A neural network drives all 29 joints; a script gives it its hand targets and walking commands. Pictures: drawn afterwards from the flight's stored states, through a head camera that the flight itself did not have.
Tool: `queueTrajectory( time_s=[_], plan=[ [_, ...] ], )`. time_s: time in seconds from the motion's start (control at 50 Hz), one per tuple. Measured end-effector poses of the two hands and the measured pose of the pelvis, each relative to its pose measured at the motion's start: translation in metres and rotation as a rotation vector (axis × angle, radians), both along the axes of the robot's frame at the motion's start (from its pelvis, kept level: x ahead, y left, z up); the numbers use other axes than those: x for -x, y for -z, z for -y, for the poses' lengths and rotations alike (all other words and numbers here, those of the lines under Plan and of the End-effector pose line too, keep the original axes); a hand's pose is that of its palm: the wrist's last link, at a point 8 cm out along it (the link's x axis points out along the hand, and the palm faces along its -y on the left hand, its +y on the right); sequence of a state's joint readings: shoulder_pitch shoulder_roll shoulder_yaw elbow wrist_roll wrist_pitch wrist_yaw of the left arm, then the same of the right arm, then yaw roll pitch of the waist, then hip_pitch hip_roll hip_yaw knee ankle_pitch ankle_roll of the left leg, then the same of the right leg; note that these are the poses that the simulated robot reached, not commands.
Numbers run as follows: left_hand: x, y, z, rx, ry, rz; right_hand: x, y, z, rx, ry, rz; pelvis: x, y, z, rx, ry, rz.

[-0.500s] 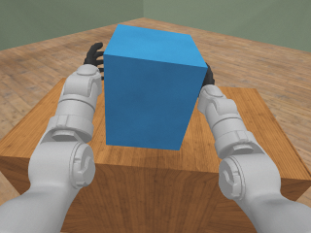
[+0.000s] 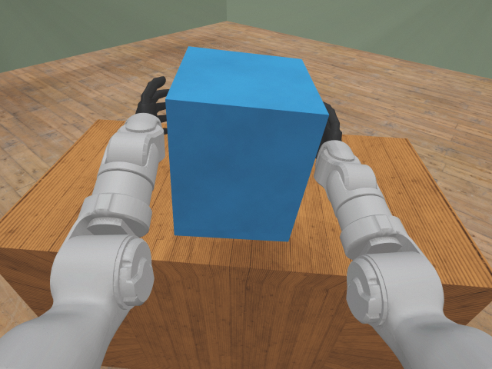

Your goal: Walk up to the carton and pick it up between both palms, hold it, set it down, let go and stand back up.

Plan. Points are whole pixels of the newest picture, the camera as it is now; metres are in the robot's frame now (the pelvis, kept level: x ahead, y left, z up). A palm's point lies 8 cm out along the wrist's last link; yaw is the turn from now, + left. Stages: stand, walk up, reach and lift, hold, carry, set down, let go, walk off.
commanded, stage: set down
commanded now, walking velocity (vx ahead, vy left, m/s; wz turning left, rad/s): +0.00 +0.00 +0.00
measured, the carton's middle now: (239, 145) +0.44 +0.01 +0.20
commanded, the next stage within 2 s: none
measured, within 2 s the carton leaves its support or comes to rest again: neither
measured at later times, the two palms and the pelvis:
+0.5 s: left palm (163, 138) +0.44 +0.14 +0.20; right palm (327, 156) +0.43 -0.15 +0.18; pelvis +0.02 +0.00 +0.00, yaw +0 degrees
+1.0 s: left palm (171, 142) +0.46 +0.13 +0.19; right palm (329, 163) +0.44 -0.16 +0.16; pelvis +0.03 +0.00 +0.00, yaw +0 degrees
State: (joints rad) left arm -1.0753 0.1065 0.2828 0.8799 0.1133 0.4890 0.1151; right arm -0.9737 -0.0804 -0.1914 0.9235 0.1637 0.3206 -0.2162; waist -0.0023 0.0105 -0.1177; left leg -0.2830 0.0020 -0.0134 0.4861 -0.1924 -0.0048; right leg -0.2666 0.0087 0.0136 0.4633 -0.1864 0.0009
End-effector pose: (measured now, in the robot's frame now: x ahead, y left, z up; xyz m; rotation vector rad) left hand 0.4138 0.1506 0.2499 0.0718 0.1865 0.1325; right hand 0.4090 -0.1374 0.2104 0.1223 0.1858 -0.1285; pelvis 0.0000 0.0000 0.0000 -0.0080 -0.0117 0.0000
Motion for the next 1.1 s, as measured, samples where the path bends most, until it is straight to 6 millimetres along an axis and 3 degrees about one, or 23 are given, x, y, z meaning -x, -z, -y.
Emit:
queueTrajectory(
  time_s=[0.5, 0.92, 1.1],
  plan=[
    [-0.030, 0.046, 0.010, 0.057, 0.021, -0.030, -0.022, 0.033, 0.012, -0.009, 0.031, -0.029, -0.019, -0.001, 0.000, 0.000, 0.000, -0.026],
    [-0.040, 0.056, 0.019, 0.023, 0.050, -0.030, -0.025, 0.048, 0.020, 0.001, 0.053, -0.031, -0.026, -0.001, 0.000, 0.000, 0.000, -0.035],
    [-0.045, 0.069, 0.021, 0.017, 0.055, -0.053, -0.028, 0.062, 0.021, 0.010, 0.054, -0.055, -0.029, -0.001, 0.000, 0.000, 0.000, -0.041]
  ],
)
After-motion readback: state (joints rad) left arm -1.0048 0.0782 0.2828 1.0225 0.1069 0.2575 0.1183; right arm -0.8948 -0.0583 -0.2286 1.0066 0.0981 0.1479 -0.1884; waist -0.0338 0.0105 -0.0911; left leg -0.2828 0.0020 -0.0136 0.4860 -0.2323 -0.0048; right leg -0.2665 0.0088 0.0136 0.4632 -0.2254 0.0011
